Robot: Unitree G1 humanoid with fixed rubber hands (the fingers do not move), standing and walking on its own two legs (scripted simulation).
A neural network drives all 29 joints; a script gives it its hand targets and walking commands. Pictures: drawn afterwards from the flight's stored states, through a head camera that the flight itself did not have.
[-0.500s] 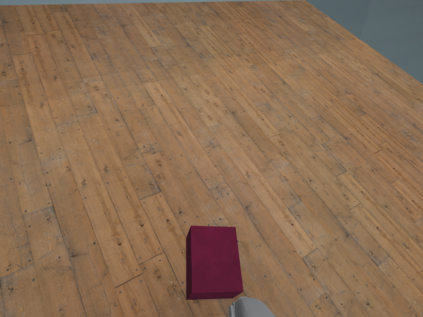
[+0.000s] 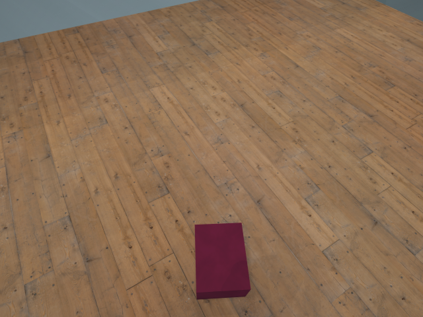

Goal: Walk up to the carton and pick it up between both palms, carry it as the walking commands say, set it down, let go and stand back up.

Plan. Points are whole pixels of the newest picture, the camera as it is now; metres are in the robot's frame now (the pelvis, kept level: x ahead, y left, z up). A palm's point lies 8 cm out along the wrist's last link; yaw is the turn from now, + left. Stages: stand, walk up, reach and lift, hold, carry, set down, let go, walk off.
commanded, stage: walk up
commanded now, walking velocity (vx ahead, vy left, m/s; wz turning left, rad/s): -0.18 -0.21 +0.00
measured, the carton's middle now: (219, 260) +0.42 -0.06 -0.70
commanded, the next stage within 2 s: stand in 0.84 s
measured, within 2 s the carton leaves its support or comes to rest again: neither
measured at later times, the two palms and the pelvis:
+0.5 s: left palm out of the picture +0.01 +0.13 -0.12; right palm out of the picture -0.01 -0.37 -0.14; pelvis -0.04 -0.11 +0.00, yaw +3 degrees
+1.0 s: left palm out of the picture -0.01 +0.15 -0.13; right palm out of the picture -0.07 -0.31 -0.15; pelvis -0.05 -0.10 +0.00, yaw +3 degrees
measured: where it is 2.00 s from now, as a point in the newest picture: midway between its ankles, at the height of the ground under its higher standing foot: outside the picture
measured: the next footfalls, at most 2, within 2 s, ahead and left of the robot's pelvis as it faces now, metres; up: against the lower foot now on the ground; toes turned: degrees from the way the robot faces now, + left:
right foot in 0.14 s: +0.05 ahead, -0.22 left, +0.00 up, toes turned +4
left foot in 0.54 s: -0.08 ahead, +0.02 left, +0.00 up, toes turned +3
